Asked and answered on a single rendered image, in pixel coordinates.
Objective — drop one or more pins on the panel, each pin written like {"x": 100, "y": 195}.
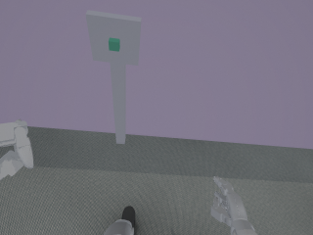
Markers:
{"x": 101, "y": 27}

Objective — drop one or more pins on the robot right forearm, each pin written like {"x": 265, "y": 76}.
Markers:
{"x": 242, "y": 227}

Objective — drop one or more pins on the right robot hand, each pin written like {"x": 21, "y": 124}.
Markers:
{"x": 232, "y": 207}

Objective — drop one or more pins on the button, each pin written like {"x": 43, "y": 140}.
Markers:
{"x": 114, "y": 44}

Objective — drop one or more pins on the left robot thigh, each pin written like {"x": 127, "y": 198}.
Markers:
{"x": 120, "y": 228}

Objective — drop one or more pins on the left robot foot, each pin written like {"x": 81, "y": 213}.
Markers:
{"x": 129, "y": 214}

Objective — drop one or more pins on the left robot hand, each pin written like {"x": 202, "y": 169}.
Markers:
{"x": 15, "y": 134}

